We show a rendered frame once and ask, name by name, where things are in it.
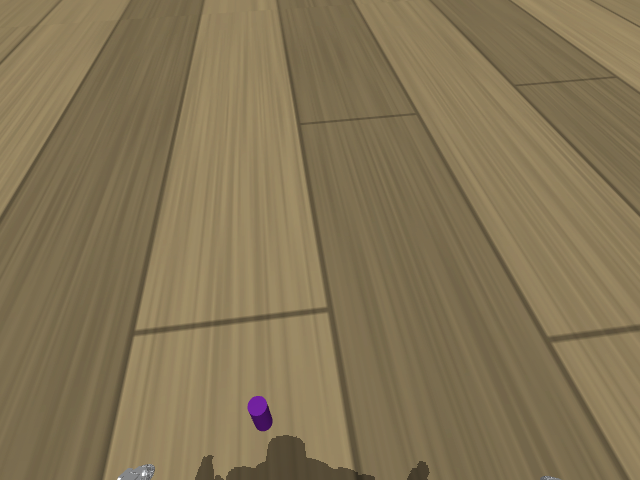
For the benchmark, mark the left robot hand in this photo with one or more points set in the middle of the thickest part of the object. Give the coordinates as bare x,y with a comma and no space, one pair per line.
144,472

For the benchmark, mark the can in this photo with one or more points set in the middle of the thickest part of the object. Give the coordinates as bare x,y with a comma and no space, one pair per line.
260,413

